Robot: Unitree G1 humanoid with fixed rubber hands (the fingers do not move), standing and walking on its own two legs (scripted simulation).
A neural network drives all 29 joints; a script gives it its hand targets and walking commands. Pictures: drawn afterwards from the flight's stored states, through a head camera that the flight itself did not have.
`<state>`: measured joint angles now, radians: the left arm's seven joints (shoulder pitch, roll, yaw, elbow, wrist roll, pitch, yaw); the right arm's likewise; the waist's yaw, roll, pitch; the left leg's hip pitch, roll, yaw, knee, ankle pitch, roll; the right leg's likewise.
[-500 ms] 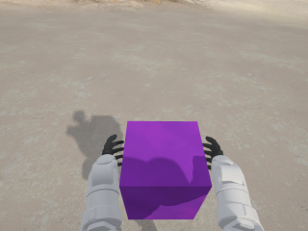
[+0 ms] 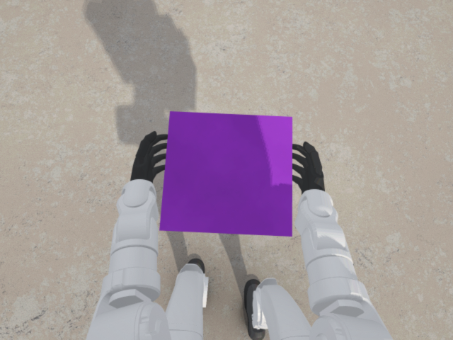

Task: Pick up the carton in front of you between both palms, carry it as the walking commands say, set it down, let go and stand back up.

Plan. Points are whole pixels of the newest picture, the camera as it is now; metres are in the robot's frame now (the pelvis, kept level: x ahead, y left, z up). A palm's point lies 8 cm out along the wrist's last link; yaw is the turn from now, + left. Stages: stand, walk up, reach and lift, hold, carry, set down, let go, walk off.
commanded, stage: set down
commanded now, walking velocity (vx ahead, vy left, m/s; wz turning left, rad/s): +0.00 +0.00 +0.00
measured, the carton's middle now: (227, 182) +0.40 +0.04 -0.16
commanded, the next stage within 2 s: none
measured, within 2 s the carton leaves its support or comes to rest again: rests again in 1.82 s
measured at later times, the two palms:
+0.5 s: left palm (149, 169) +0.43 +0.22 -0.21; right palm (279, 175) +0.43 -0.08 -0.20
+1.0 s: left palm (157, 170) +0.47 +0.23 -0.36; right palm (261, 171) +0.49 -0.07 -0.35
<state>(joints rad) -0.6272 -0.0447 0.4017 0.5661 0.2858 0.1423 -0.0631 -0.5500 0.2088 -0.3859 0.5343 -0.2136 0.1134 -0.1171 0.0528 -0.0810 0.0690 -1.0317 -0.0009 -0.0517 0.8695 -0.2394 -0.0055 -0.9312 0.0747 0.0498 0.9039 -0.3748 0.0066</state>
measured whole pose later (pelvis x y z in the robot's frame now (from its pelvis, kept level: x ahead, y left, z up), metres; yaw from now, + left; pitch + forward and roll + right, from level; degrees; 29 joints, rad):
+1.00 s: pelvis -0.05 +0.01 -0.24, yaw -4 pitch +46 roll -5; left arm -1.29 0.17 0.48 0.73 0.25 0.33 -0.03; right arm -1.27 0.02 -0.48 0.72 -0.19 0.30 -0.15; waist 0.08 -0.10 0.05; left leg -2.17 -0.02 -0.07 1.77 -0.41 -0.01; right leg -2.05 0.12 0.00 1.84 -0.60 0.04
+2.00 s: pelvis -0.07 +0.00 -0.33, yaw -5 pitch +34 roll -1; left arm -1.53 0.36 0.40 0.97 0.08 0.25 -0.07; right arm -1.60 -0.21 -0.18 1.04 0.03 0.24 -0.17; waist 0.13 -0.08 0.49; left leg -2.24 0.04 -0.04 2.13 -0.48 0.00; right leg -2.14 0.20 0.02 2.21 -0.66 0.06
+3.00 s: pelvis -0.06 +0.01 -0.30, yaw -4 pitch +38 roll -3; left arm -1.49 0.50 0.29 1.00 -0.12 0.17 -0.02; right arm -1.49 -0.30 -0.11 0.87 0.12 0.24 -0.19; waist 0.10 -0.06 0.35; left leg -2.21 0.00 -0.04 2.04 -0.48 0.00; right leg -2.09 0.13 0.01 2.12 -0.69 0.05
